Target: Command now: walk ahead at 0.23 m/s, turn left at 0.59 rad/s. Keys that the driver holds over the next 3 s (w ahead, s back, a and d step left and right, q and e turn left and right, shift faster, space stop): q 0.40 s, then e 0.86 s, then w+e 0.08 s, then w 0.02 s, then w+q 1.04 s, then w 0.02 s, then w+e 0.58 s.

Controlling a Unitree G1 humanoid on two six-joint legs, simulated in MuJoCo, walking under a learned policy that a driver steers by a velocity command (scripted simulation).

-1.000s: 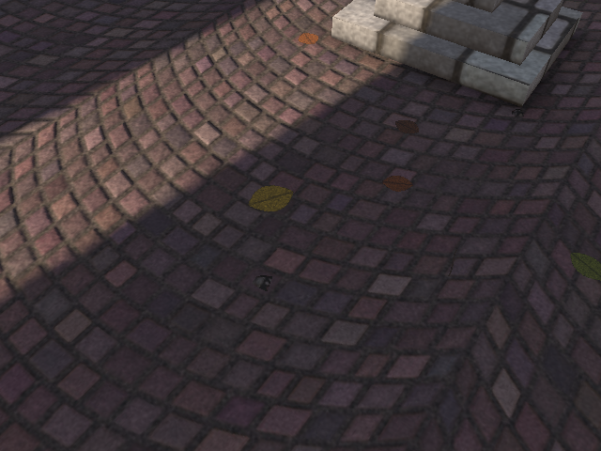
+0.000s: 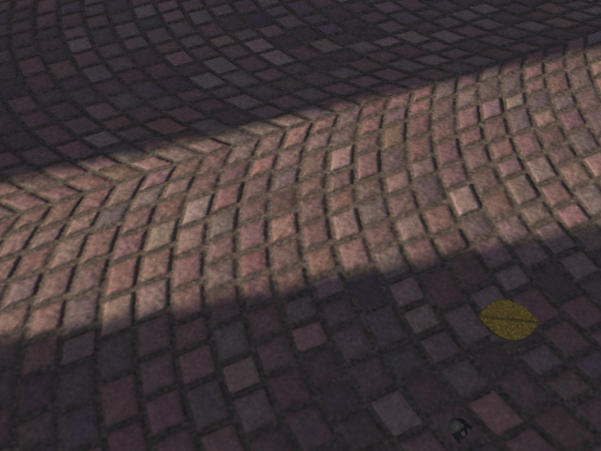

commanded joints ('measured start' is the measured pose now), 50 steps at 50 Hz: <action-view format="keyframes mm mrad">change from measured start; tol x32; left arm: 1 12 95 22 -24 5 -8 -3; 50 39 208 81 -122 -51 156 41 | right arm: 1 83 -29 -17 -76 5 21 -2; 50 -162 -42 -26 -207 -2 9 12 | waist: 1 -18 -124 -101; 18 -17 270 -321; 50 26 -221 -168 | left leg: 1 -93 97 13 -51 48 -19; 14 29 61 140 -665 270 51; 17 500 294 -264 -795 990 245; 34 191 251 -108 -886 301 218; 42 -154 -21 15 -185 -133 -8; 50 128 -54 72 -705 124 -37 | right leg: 1 145 -276 170 -186 510 -197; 16 183 -228 -102 212 216 -26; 18 -306 -5 29 783 -577 84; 35 73 -39 22 112 -110 19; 39 99 -307 488 -115 118 -213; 50 205 -192 451 -13 272 -146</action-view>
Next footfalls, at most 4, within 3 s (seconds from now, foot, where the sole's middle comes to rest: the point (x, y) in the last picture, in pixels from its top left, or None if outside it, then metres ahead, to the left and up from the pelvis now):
0.32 left None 0.19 0.15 -0.77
0.72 right None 0.18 -0.08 -0.77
1.06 left None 0.16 0.16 -0.77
1.50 right None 0.12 -0.10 -0.77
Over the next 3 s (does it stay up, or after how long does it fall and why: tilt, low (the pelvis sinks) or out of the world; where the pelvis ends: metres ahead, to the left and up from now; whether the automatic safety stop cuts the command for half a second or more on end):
stays up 0.85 0.10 0.00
